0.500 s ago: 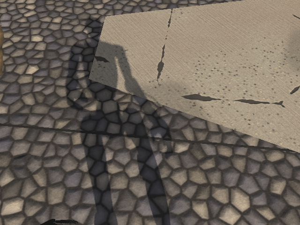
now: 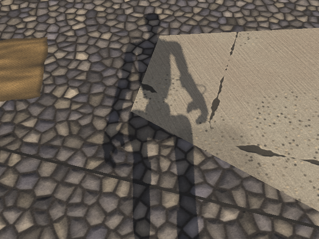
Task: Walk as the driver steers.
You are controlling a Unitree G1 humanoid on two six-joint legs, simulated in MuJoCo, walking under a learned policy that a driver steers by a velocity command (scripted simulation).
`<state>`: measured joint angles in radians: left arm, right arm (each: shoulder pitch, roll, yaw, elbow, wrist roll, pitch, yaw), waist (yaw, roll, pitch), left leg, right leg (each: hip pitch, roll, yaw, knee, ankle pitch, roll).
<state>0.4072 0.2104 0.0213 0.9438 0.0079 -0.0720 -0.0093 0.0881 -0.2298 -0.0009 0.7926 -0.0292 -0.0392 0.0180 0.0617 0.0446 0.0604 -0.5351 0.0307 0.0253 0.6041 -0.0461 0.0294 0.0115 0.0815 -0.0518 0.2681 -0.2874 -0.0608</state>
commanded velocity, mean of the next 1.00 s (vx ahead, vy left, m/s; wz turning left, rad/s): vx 0.17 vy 0.00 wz -0.02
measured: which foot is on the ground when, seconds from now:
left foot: up 0.00-0.02, down 0.04-1.00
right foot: down 0.00-0.06, up 0.08-0.38, down 0.40-0.86, up 0.88-1.00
